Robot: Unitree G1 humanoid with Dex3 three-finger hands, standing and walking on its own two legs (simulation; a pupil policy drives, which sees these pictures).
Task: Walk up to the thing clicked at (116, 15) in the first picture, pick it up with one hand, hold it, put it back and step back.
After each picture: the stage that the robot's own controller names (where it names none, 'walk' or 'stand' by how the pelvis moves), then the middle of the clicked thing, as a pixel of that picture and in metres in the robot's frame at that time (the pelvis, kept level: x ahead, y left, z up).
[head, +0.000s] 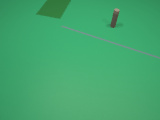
stand; (114, 18) +1.74 -0.45 -0.66
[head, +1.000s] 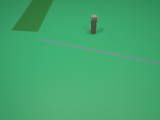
walk; (93, 24) +1.64 -0.04 -0.63
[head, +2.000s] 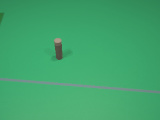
walk; (58, 49) +1.09 +0.26 -0.64
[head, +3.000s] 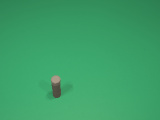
walk; (56, 87) +0.65 +0.18 -0.63
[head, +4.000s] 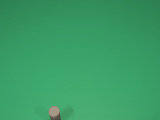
walk; (55, 117) +0.40 +0.14 -0.63
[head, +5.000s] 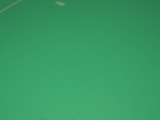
stand; out of the picture +0.35 +0.14 -0.65
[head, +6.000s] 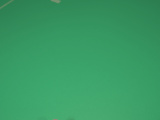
stand; out of the picture +0.35 +0.16 -0.66
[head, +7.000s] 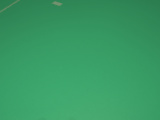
stand; out of the picture +0.35 +0.16 -0.66
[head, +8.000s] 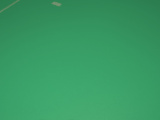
stand; out of the picture +0.34 +0.16 -0.66
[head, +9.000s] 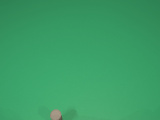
go down; (57, 119) +0.36 +0.15 -0.65
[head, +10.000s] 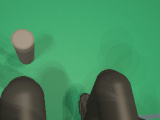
go down; (25, 49) +0.45 +0.15 -0.24
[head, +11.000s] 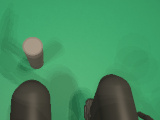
close in; (35, 55) +0.45 +0.14 -0.26
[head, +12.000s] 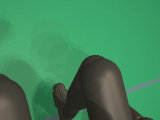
close in; out of the picture +0.45 +0.19 -0.17
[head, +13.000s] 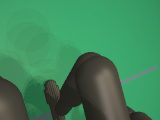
close; out of the picture +0.45 +0.21 -0.17
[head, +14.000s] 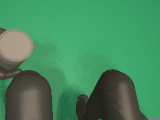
lift; (10, 57) +0.36 +0.21 -0.08
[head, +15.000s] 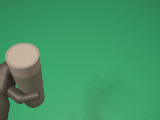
hold; (30, 81) +0.30 +0.15 +0.08
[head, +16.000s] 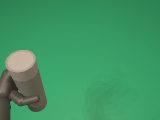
hold; (30, 86) +0.30 +0.16 +0.05
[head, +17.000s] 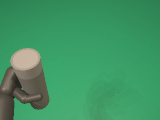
hold; (34, 84) +0.31 +0.15 +0.05
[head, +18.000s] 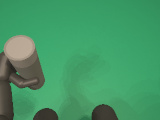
crouch; (29, 68) +0.37 +0.15 -0.01
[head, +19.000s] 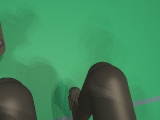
lower; out of the picture +0.47 +0.19 -0.11
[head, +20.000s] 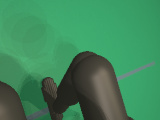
lower; out of the picture +0.46 +0.23 -0.18
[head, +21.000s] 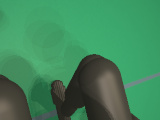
lower; out of the picture +0.45 +0.22 -0.16
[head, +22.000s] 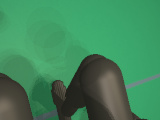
lower; out of the picture +0.44 +0.22 -0.16
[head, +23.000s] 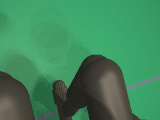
rest; out of the picture +0.43 +0.21 -0.16
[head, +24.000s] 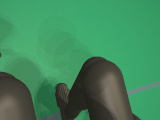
withdraw; out of the picture +0.44 +0.20 -0.18
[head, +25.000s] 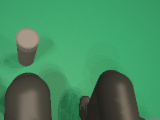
stand; (26, 50) +0.44 +0.17 -0.21
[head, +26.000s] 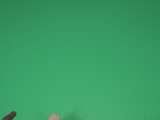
stand; out of the picture +0.36 +0.13 -0.58
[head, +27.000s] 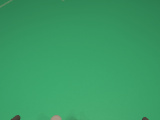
stand; out of the picture +0.37 +0.14 -0.60
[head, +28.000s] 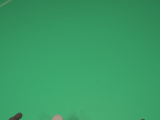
stand; out of the picture +0.36 +0.13 -0.60
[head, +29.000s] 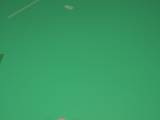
walk; out of the picture +0.39 +0.13 -0.65
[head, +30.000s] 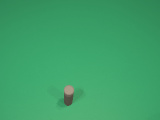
walk; (68, 96) +0.49 +0.06 -0.63
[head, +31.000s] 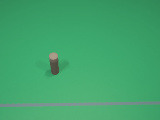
walk; (54, 64) +0.77 +0.19 -0.63
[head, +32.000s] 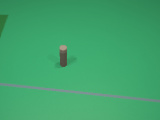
stand; (63, 56) +1.02 +0.16 -0.64
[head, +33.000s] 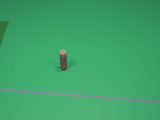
stand; (63, 60) +1.02 +0.17 -0.66
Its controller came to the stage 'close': yes
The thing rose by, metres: 0.70
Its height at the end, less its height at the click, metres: +0.00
